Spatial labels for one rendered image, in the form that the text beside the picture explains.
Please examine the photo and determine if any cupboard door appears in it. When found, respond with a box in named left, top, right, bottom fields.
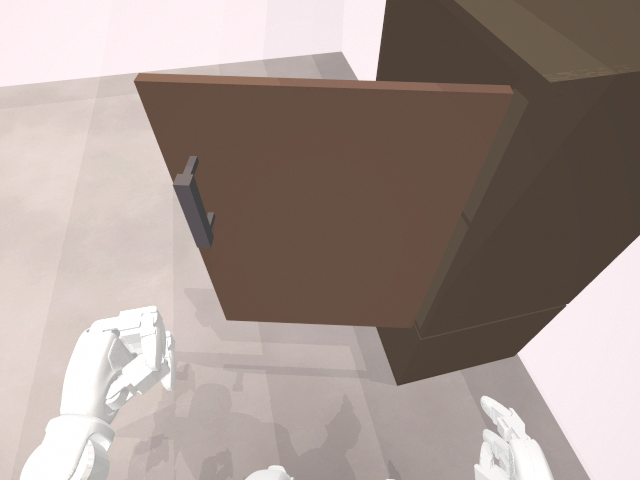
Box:
left=134, top=73, right=514, bottom=328

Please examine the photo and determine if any robot left hand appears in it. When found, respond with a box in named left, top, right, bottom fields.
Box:
left=60, top=306, right=176, bottom=425

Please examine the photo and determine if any robot left forearm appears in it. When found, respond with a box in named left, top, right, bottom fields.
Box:
left=20, top=414, right=115, bottom=480

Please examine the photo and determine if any handle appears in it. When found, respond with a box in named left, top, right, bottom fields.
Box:
left=173, top=156, right=215, bottom=248

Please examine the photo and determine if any robot left shin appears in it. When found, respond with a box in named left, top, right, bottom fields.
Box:
left=268, top=465, right=287, bottom=474

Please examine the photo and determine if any robot right hand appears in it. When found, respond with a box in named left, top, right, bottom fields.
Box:
left=474, top=396, right=554, bottom=480

